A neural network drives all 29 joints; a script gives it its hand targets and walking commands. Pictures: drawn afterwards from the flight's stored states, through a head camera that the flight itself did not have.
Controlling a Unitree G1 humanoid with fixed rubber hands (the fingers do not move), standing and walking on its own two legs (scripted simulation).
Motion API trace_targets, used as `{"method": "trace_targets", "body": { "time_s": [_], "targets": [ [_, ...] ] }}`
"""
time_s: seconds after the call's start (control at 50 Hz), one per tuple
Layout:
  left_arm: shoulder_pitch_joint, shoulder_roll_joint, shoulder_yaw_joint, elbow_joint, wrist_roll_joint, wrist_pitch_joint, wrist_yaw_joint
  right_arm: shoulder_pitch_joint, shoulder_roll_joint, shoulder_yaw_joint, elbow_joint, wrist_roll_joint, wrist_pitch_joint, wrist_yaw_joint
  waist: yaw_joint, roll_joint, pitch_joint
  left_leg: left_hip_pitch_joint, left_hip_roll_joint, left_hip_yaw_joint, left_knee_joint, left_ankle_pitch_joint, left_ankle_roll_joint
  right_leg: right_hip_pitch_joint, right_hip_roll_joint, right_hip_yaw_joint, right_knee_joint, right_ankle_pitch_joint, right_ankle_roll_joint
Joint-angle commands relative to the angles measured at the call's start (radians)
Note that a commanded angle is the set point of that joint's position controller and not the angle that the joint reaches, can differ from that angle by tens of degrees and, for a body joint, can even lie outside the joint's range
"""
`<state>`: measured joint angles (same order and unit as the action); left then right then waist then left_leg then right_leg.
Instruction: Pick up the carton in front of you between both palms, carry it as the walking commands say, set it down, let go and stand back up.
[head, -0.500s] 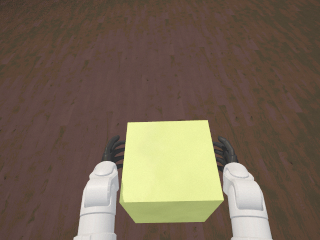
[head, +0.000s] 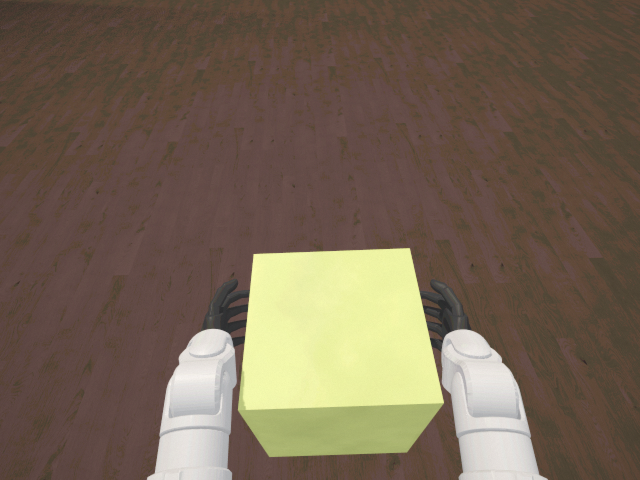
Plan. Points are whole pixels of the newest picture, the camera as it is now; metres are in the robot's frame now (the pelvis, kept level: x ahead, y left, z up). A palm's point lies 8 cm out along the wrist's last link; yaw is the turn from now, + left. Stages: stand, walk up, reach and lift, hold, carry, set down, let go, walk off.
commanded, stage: carry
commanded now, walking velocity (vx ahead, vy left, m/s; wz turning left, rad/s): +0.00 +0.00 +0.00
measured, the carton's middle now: (335, 359) +0.30 +0.00 -0.04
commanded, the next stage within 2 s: hold in 1.36 s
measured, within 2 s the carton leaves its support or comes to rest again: neither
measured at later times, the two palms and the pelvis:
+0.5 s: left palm (205, 375) +0.24 +0.16 +0.03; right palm (454, 375) +0.24 -0.14 +0.03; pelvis -0.04 +0.01 -0.01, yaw +0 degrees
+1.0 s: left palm (200, 402) +0.21 +0.16 +0.03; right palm (463, 401) +0.21 -0.14 +0.03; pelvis -0.08 +0.00 -0.01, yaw +0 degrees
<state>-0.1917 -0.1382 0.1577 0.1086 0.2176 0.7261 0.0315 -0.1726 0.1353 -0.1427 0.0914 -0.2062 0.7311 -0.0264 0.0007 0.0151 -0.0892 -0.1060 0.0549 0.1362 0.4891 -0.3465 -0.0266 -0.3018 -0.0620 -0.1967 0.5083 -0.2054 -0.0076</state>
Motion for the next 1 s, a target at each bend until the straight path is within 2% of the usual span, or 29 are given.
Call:
{"method": "trace_targets", "body": {
  "time_s": [0.0, 0.08, 0.12, 0.22, 0.3, 0.4, 0.52, 0.72, 0.98],
  "targets": [
    [-0.390, -0.844, -0.573, -0.056, -0.232, -0.027, -0.209, -0.421, 0.834, 0.553, -0.069, 0.224, -0.034, 0.205, -0.005, -0.013, -0.288, 0.012, 0.079, -0.041, -0.045, 0.649, -0.005, 0.253, -0.098, 0.077, 0.039, 0.720, -0.033],
    [-0.385, -0.845, -0.561, -0.049, -0.225, -0.025, -0.209, -0.420, 0.838, 0.551, -0.059, 0.223, -0.032, 0.208, -0.006, 0.031, -0.275, 0.082, 0.114, -0.047, -0.023, 0.846, 0.010, 0.163, -0.071, 0.052, 0.044, 0.511, -0.009],
    [-0.390, -0.848, -0.561, -0.051, -0.224, -0.024, -0.210, -0.419, 0.841, 0.547, -0.057, 0.220, -0.032, 0.209, -0.007, 0.042, -0.269, 0.075, 0.123, -0.049, -0.014, 0.873, 0.017, 0.159, -0.066, 0.047, 0.044, 0.465, -0.002],
    [-0.402, -0.857, -0.571, -0.057, -0.232, -0.025, -0.214, -0.424, 0.849, 0.548, -0.063, 0.221, -0.033, 0.211, -0.006, 0.029, -0.282, 0.037, 0.118, -0.047, -0.002, 0.745, 0.027, 0.183, -0.092, 0.064, 0.063, 0.492, -0.014],
    [-0.417, -0.861, -0.580, -0.072, -0.239, -0.028, -0.215, -0.440, 0.853, 0.558, -0.078, 0.226, -0.036, 0.210, -0.005, 0.016, -0.273, 0.007, 0.115, -0.051, -0.003, 0.620, 0.040, 0.167, -0.100, 0.070, 0.058, 0.409, -0.013],
    [-0.430, -0.858, -0.573, -0.065, -0.240, -0.027, -0.216, -0.457, 0.851, 0.559, -0.074, 0.227, -0.035, 0.210, -0.004, -0.005, -0.249, -0.027, 0.101, -0.060, -0.028, 0.458, 0.043, 0.167, -0.112, 0.087, 0.031, 0.379, -0.014],
    [-0.429, -0.857, -0.542, -0.021, -0.222, -0.022, -0.221, -0.463, 0.853, 0.536, -0.032, 0.213, -0.029, 0.213, -0.002, -0.007, -0.221, -0.064, 0.099, -0.073, -0.056, 0.340, 0.048, 0.153, -0.114, 0.097, -0.001, 0.299, -0.011],
    [-0.462, -0.881, -0.527, 0.007, -0.221, -0.022, -0.232, -0.490, 0.880, 0.521, 0.000, 0.208, -0.027, 0.221, -0.001, -0.008, -0.205, -0.109, 0.096, -0.086, -0.079, 0.225, 0.055, 0.139, -0.116, 0.107, -0.031, 0.225, -0.009],
    [-0.465, -0.888, -0.532, 0.001, -0.226, -0.020, -0.237, -0.492, 0.890, 0.531, -0.010, 0.214, -0.025, 0.222, -0.002, -0.013, -0.223, -0.128, 0.094, -0.091, -0.072, 0.195, 0.059, 0.137, -0.117, 0.112, -0.037, 0.219, -0.009]
  ]
}}
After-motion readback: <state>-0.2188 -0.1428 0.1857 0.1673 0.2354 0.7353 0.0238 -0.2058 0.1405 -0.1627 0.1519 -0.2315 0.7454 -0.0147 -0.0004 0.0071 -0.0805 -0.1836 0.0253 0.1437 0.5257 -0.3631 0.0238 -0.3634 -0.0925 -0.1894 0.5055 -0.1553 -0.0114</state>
